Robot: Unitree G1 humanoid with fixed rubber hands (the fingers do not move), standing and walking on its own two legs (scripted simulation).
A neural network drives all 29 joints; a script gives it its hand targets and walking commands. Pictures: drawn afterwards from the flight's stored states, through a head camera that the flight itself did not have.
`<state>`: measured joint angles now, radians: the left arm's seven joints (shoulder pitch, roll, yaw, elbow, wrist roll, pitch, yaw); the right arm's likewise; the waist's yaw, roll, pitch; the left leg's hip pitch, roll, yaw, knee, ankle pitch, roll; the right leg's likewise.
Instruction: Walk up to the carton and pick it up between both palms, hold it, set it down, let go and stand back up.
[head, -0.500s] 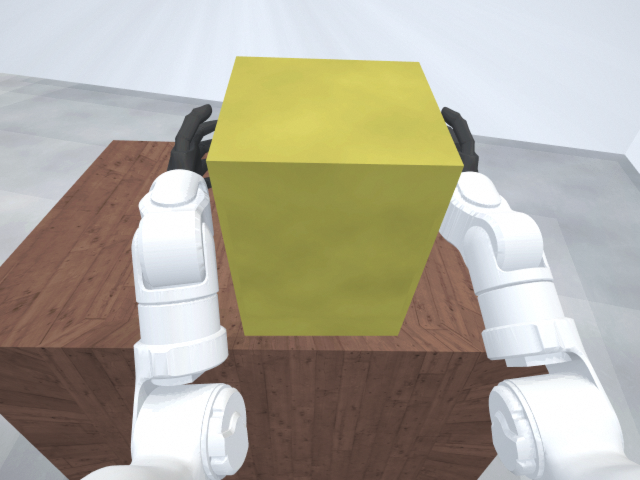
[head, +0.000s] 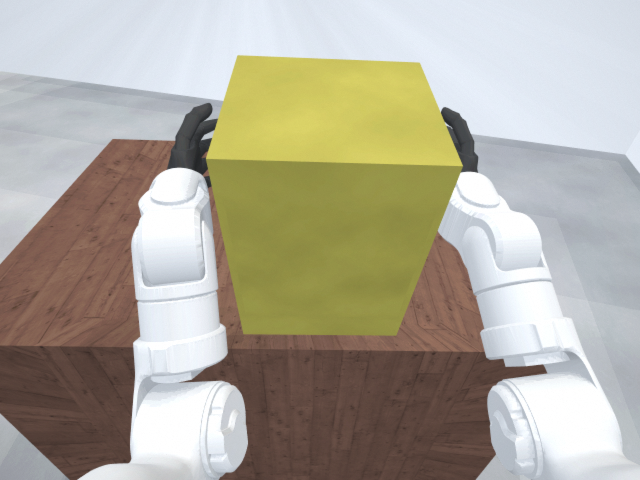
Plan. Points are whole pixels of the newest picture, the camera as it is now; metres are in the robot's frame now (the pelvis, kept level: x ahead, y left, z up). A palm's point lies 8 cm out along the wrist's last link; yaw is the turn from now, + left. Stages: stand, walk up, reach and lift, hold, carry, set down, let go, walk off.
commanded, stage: hold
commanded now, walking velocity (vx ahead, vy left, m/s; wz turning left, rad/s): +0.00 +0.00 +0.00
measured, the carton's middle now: (324, 209) +0.37 +0.01 +0.20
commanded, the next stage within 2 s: none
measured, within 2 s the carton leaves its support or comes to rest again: neither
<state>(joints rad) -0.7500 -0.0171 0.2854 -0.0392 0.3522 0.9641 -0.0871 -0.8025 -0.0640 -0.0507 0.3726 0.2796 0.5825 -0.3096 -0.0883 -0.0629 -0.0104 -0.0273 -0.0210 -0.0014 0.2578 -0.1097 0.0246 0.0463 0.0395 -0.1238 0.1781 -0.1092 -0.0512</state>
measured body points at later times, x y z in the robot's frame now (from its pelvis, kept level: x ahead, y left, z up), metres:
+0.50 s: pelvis +0.00 +0.00 +0.00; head -0.05 +0.03 +0.45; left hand +0.37 +0.16 +0.26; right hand +0.38 -0.14 +0.25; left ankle +0.03 +0.10 -0.75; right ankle +0.01 -0.08 -0.75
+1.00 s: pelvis +0.00 +0.00 +0.00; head -0.05 +0.03 +0.45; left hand +0.37 +0.15 +0.26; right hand +0.38 -0.14 +0.25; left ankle +0.03 +0.10 -0.75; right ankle +0.01 -0.08 -0.75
